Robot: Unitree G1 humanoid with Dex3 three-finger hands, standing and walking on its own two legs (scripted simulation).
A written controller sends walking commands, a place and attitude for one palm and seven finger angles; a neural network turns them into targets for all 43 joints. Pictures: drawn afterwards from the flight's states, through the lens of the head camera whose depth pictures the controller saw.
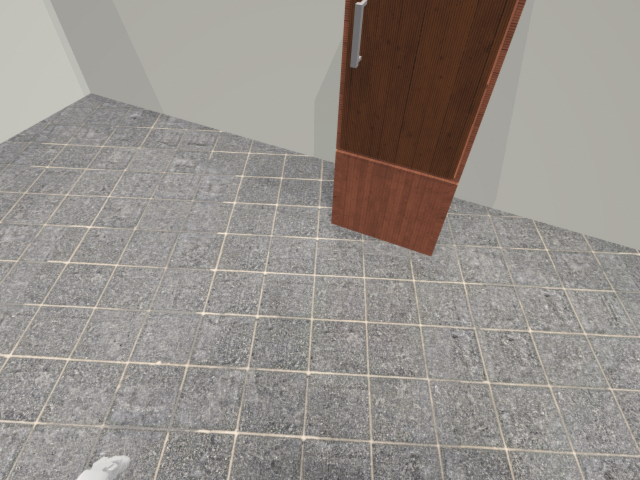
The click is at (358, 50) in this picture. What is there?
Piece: cupboard door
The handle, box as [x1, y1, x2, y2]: [350, 0, 366, 67]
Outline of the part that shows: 366,0 357,2 355,4 350,66 352,67 357,66 357,63 361,57 358,55 362,11 363,6 366,4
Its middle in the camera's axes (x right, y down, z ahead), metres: +0.11 -0.57 +1.09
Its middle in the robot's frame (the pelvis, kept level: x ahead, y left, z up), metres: +1.21 -0.05 +0.06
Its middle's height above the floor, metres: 0.83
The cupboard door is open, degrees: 0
